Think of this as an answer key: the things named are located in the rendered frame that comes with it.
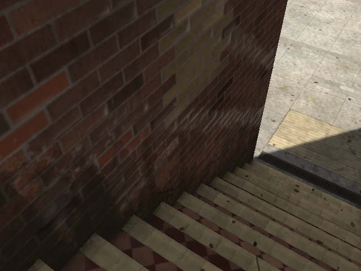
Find stairs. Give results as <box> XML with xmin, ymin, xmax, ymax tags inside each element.
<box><xmin>61</xmin><ymin>159</ymin><xmax>361</xmax><ymax>271</ymax></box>

